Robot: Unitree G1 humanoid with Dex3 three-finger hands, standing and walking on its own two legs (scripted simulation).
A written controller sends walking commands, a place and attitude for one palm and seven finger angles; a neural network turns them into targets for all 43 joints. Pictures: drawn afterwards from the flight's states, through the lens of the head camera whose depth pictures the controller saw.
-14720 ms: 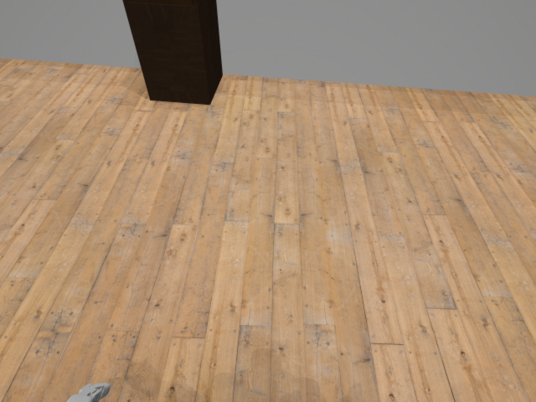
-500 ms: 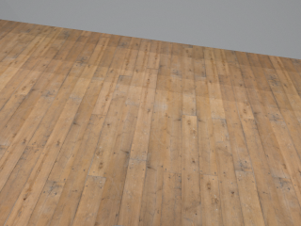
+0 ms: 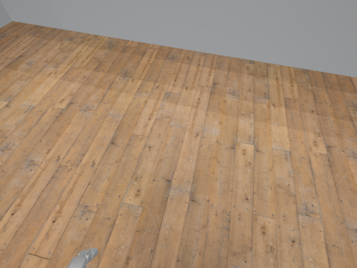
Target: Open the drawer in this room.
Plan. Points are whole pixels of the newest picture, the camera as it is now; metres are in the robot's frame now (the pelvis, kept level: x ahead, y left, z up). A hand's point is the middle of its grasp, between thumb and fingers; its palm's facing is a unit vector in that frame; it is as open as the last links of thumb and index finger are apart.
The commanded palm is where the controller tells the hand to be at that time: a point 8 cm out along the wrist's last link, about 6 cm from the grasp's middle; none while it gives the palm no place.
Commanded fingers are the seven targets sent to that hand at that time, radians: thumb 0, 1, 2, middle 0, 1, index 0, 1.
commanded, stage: turn or walk to find it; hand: left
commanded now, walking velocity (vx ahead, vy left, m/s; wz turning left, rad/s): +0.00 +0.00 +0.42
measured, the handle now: out of the picture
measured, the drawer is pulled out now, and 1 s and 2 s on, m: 0.00 0.00 0.00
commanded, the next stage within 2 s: none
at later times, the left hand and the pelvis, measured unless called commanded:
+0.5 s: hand out of the picture -0.04 +0.19 -0.18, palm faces +0.29 -0.93 -0.23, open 7.4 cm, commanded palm none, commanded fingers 0.00 0.90 0.90 -0.20 -0.30 -0.20 -0.30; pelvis -0.02 -0.01 -0.01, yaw +15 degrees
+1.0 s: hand out of the picture +0.00 +0.22 -0.15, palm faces +0.41 -0.87 -0.26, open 7.4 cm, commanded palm none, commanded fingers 0.00 0.90 0.90 -0.20 -0.30 -0.20 -0.30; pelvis -0.02 -0.02 +0.00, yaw +25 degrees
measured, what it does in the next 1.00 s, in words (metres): steps on the spot, turning left: right foot, then left foot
